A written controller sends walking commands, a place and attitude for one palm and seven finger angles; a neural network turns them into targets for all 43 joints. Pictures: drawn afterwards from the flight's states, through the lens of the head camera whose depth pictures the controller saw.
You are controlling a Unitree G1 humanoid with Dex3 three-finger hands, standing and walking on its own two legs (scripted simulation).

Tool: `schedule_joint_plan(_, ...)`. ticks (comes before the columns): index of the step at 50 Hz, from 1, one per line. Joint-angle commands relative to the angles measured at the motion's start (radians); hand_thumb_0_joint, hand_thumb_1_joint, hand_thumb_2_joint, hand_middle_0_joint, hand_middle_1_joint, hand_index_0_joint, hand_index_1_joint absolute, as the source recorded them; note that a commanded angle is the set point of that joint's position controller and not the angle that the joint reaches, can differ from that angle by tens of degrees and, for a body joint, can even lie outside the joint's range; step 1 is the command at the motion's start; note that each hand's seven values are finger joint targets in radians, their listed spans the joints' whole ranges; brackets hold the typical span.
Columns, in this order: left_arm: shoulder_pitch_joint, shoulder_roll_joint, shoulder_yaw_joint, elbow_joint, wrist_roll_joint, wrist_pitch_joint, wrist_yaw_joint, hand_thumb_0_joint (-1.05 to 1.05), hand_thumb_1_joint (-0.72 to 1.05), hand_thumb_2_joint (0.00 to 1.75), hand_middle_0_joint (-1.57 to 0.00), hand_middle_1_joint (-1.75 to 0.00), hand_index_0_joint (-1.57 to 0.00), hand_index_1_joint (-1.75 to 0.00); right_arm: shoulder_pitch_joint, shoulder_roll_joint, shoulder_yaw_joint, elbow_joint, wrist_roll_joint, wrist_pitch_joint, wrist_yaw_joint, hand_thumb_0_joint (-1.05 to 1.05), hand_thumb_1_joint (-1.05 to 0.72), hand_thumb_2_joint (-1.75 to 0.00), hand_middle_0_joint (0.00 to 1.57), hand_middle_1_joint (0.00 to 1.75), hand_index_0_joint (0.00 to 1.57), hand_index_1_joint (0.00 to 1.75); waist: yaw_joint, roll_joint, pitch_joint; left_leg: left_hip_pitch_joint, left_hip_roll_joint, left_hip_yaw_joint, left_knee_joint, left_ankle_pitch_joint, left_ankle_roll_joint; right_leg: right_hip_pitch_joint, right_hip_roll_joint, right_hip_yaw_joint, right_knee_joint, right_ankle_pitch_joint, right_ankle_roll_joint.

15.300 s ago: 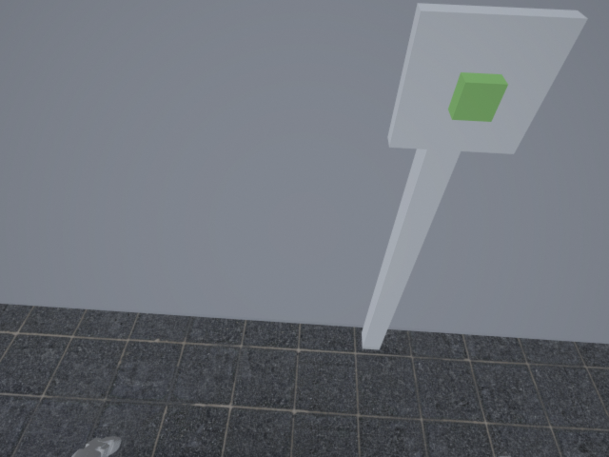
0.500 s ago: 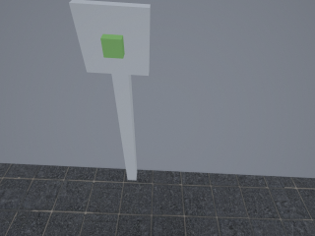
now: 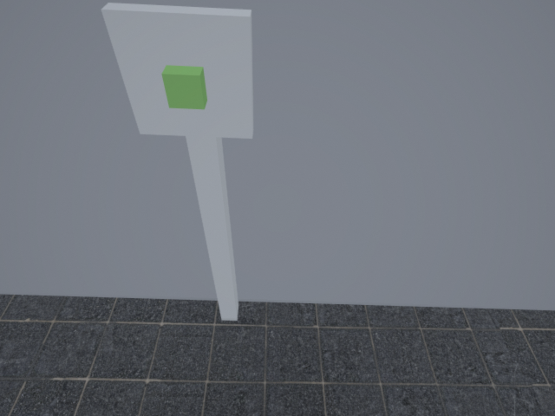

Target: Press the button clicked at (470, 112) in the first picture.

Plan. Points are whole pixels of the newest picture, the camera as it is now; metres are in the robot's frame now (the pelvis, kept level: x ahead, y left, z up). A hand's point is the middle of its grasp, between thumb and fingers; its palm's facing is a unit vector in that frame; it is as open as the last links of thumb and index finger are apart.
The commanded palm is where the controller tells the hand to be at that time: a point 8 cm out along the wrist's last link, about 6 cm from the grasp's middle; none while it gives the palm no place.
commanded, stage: shuffle to correct the standing spot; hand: left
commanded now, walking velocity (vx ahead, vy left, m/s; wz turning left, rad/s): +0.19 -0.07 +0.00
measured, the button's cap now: (186, 86) +0.55 +0.19 +0.20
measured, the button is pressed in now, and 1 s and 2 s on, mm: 0 0 0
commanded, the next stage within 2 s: come to a stop and stand still in 0.20 s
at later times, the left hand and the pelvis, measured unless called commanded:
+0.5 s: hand out of the picture +0.03 +0.14 -0.19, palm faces +0.08 -0.99 -0.12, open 7.3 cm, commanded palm none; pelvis +0.08 +0.00 -0.01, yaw +0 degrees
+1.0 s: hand out of the picture +0.09 +0.20 -0.17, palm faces -0.01 -0.97 -0.25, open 7.3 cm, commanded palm none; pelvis +0.03 +0.01 -0.01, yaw -1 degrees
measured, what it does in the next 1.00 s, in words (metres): stands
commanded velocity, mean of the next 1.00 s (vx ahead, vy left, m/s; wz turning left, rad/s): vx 0.00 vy -0.02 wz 0.00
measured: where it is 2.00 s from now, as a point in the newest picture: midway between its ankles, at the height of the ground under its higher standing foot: outside the picture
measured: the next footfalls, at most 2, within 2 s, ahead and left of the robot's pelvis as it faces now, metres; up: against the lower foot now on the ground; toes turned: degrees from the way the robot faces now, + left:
none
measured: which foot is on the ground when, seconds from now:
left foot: down 0.00-1.00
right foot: down 0.00-1.00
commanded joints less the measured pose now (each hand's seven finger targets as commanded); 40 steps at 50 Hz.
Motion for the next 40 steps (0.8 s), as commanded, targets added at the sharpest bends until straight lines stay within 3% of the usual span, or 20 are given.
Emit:
schedule_joint_plan(1, 0.094, 0.076, 0.019, -0.028, 0.011, -0.007, -0.001, 0.00, 0.90, 0.90, -0.20, -0.30, -0.20, -0.30, 0.069, -0.111, -0.027, -0.027, -0.010, -0.002, 0.001, 0.00, -0.90, -0.90, 0.20, 0.30, 0.20, 0.30, -0.001, 0.028, 0.075, -0.109, 0.131, -0.157, -0.164, -0.299, 0.002, -0.025, -0.052, 0.082, -0.057, -0.223, -0.049)
schedule_joint_plan(6, 0.129, 0.068, 0.030, -0.037, 0.015, -0.010, -0.014, 0.00, 0.90, 0.90, -0.20, -0.30, -0.20, -0.30, 0.070, -0.115, -0.036, -0.043, -0.012, -0.003, 0.004, 0.00, -0.90, -0.90, 0.20, 0.30, 0.20, 0.30, 0.010, 0.036, 0.129, -0.174, 0.147, -0.180, -0.161, -0.377, 0.029, -0.040, -0.036, 0.082, -0.024, -0.263, -0.064)
schedule_joint_plan(11, 0.170, 0.083, 0.041, -0.031, 0.010, -0.023, -0.016, 0.00, 0.90, 0.90, -0.20, -0.30, -0.20, -0.30, 0.081, -0.079, -0.030, -0.055, -0.010, -0.018, 0.004, 0.00, -0.90, -0.90, 0.20, 0.30, 0.20, 0.30, 0.011, -0.053, 0.109, -0.179, 0.089, -0.092, -0.005, -0.230, 0.014, -0.009, -0.091, 0.180, -0.085, -0.273, -0.103)
schedule_joint_plan(13, 0.199, 0.097, 0.050, -0.017, 0.006, -0.029, -0.013, 0.00, 0.90, 0.90, -0.20, -0.30, -0.20, -0.30, 0.082, -0.060, -0.024, -0.058, -0.010, -0.027, 0.003, 0.00, -0.90, -0.90, 0.20, 0.30, 0.20, 0.30, 0.011, -0.090, 0.075, -0.186, 0.054, -0.029, 0.093, -0.142, 0.000, 0.044, -0.131, 0.220, -0.095, -0.196, -0.131)
schedule_joint_plan(16, 0.205, 0.107, 0.059, -0.010, 0.006, -0.030, -0.008, 0.00, 0.90, 0.90, -0.20, -0.30, -0.20, -0.30, 0.083, -0.040, -0.021, -0.057, -0.008, -0.032, 0.003, 0.00, -0.90, -0.90, 0.20, 0.30, 0.20, 0.30, 0.001, -0.093, 0.078, -0.173, 0.048, 0.005, 0.142, -0.101, -0.009, 0.043, -0.163, 0.227, -0.090, -0.070, -0.156)
schedule_joint_plan(17, 0.183, 0.094, 0.057, -0.013, 0.006, -0.027, -0.006, 0.00, 0.90, 0.90, -0.20, -0.30, -0.20, -0.30, 0.093, -0.035, -0.016, -0.048, -0.005, -0.034, -0.001, 0.00, -0.90, -0.90, 0.20, 0.30, 0.20, 0.30, -0.011, -0.054, 0.070, -0.108, 0.059, -0.010, 0.086, -0.017, -0.012, 0.016, -0.144, 0.188, -0.051, 0.046, -0.141)
schedule_joint_plan(18, 0.160, 0.073, 0.050, -0.016, 0.006, -0.025, -0.005, 0.00, 0.90, 0.90, -0.20, -0.30, -0.20, -0.30, 0.122, -0.042, -0.015, -0.027, -0.002, -0.040, -0.006, 0.00, -0.90, -0.90, 0.20, 0.30, 0.20, 0.30, -0.022, 0.033, 0.042, -0.008, 0.098, -0.054, 0.017, 0.187, -0.006, -0.002, -0.091, 0.110, 0.038, 0.198, -0.106)
schedule_joint_plan(19, 0.149, 0.053, 0.041, -0.014, 0.006, -0.026, -0.001, 0.00, 0.90, 0.90, -0.20, -0.30, -0.20, -0.30, 0.158, -0.074, -0.018, 0.003, -0.001, -0.042, -0.016, 0.00, -0.90, -0.90, 0.20, 0.30, 0.20, 0.30, -0.023, 0.132, 0.009, 0.088, 0.159, -0.105, 0.020, 0.481, 0.011, -0.029, -0.048, 0.037, 0.112, 0.229, -0.067)
schedule_joint_plan(20, 0.151, 0.040, 0.034, -0.010, 0.003, -0.025, 0.006, 0.00, 0.90, 0.90, -0.20, -0.30, -0.20, -0.30, 0.172, -0.092, -0.019, 0.014, 0.003, -0.040, -0.028, 0.00, -0.90, -0.90, 0.20, 0.30, 0.20, 0.30, -0.022, 0.192, -0.013, 0.141, 0.206, -0.129, 0.031, 0.793, 0.035, -0.030, -0.031, 0.009, 0.118, 0.195, -0.041)
schedule_joint_plan(21, 0.156, 0.041, 0.031, -0.002, -0.003, -0.021, 0.012, 0.00, 0.90, 0.90, -0.20, -0.30, -0.20, -0.30, 0.156, -0.096, -0.015, 0.012, 0.007, -0.034, -0.037, 0.00, -0.90, -0.90, 0.20, 0.30, 0.20, 0.30, -0.007, 0.168, -0.006, 0.151, 0.216, -0.136, 0.046, 0.969, 0.043, -0.008, -0.032, 0.002, 0.088, 0.166, -0.028)
schedule_joint_plan(22, 0.168, 0.045, 0.032, 0.007, -0.005, -0.018, 0.016, 0.00, 0.90, 0.90, -0.20, -0.30, -0.20, -0.30, 0.132, -0.101, -0.019, 0.004, 0.009, -0.029, -0.042, 0.00, -0.90, -0.90, 0.20, 0.30, 0.20, 0.30, 0.003, 0.128, -0.008, 0.157, 0.200, -0.116, 0.065, 0.997, 0.028, 0.019, -0.040, 0.011, 0.053, 0.228, -0.025)
schedule_joint_plan(25, 0.149, 0.078, 0.037, -0.006, -0.001, -0.010, 0.020, 0.00, 0.90, 0.90, -0.20, -0.30, -0.20, -0.30, 0.102, -0.095, -0.033, -0.017, 0.012, -0.016, -0.046, 0.00, -0.90, -0.90, 0.20, 0.30, 0.20, 0.30, -0.001, 0.047, 0.001, 0.103, 0.149, -0.084, 0.053, 0.780, -0.002, 0.074, -0.077, 0.035, 0.058, 0.484, -0.026)
schedule_joint_plan(27, 0.125, 0.085, 0.044, -0.030, 0.001, -0.003, 0.021, 0.00, 0.90, 0.90, -0.20, -0.30, -0.20, -0.30, 0.093, -0.094, -0.042, -0.031, 0.009, -0.010, -0.044, 0.00, -0.90, -0.90, 0.20, 0.30, 0.20, 0.30, -0.005, 0.040, -0.007, 0.090, 0.144, -0.079, 0.037, 0.697, -0.003, 0.067, -0.091, 0.041, 0.079, 0.499, -0.026)
schedule_joint_plan(34, 0.058, 0.086, 0.047, -0.080, 0.002, 0.005, 0.015, 0.00, 0.90, 0.90, -0.20, -0.30, -0.20, -0.30, 0.059, -0.104, -0.047, -0.059, -0.003, -0.007, -0.035, 0.00, -0.90, -0.90, 0.20, 0.30, 0.20, 0.30, 0.000, 0.044, -0.045, 0.064, 0.155, -0.109, -0.002, 0.546, 0.008, 0.066, -0.080, 0.058, 0.079, 0.336, -0.040)
schedule_joint_plan(35, 0.057, 0.090, 0.046, -0.084, 0.002, 0.004, 0.016, 0.00, 0.90, 0.90, -0.20, -0.30, -0.20, -0.30, 0.054, -0.105, -0.048, -0.060, -0.002, -0.009, -0.032, 0.00, -0.90, -0.90, 0.20, 0.30, 0.20, 0.30, 0.003, 0.060, -0.069, 0.071, 0.153, -0.108, 0.000, 0.559, 0.009, 0.079, -0.083, 0.057, 0.080, 0.344, -0.039)
schedule_joint_plan(36, 0.112, 0.159, 0.047, -0.050, 0.002, 0.001, 0.049, 0.00, 0.90, 0.90, -0.20, -0.30, -0.20, -0.30, -0.066, -0.180, -0.062, -0.147, 0.022, -0.006, -0.018, 0.00, -0.90, -0.90, 0.20, 0.30, 0.20, 0.30, 0.032, 0.007, -0.047, 0.039, 0.167, -0.064, 0.197, 0.524, -0.026, 0.027, -0.124, 0.100, -0.003, 0.540, -0.020)
schedule_joint_plan(37, 0.056, 0.172, 0.043, -0.101, 0.002, -0.012, 0.041, 0.00, 0.90, 0.90, -0.20, -0.30, -0.20, -0.30, -0.016, -0.121, -0.055, -0.170, 0.010, 0.001, -0.005, 0.00, -0.90, -0.90, 0.20, 0.30, 0.20, 0.30, -0.011, -0.093, -0.082, -0.041, 0.096, -0.066, 0.152, 0.095, -0.029, 0.096, -0.159, 0.150, 0.015, 0.489, -0.063)
schedule_joint_plan(38, 0.003, 0.165, 0.034, -0.114, 0.000, -0.015, 0.033, 0.00, 0.90, 0.90, -0.20, -0.30, -0.20, -0.30, 0.004, -0.112, -0.049, -0.169, 0.009, 0.007, 0.000, 0.00, -0.90, -0.90, 0.20, 0.30, 0.20, 0.30, -0.031, -0.102, -0.108, -0.026, 0.082, -0.055, 0.091, -0.072, -0.029, 0.068, -0.168, 0.147, 0.010, 0.314, -0.083)
schedule_joint_plan(39, -0.029, 0.156, 0.030, -0.134, 0.001, -0.015, 0.029, 0.00, 0.90, 0.90, -0.20, -0.30, -0.20, -0.30, 0.021, -0.111, -0.046, -0.165, 0.004, 0.003, 0.005, 0.00, -0.90, -0.90, 0.20, 0.30, 0.20, 0.30, -0.043, 0.018, -0.098, 0.012, 0.092, -0.076, 0.027, 0.019, -0.020, 0.031, -0.133, 0.127, 0.046, 0.225, -0.085)
schedule_joint_plan(40, -0.035, 0.153, 0.031, -0.142, -0.001, -0.015, 0.023, 0.00, 0.90, 0.90, -0.20, -0.30, -0.20, -0.30, 0.034, -0.130, -0.046, -0.164, -0.007, -0.005, 0.008, 0.00, -0.90, -0.90, 0.20, 0.30, 0.20, 0.30, -0.031, 0.148, -0.095, 0.016, 0.129, -0.117, 0.010, 0.193, -0.001, 0.026, -0.082, 0.082, 0.090, 0.156, -0.066)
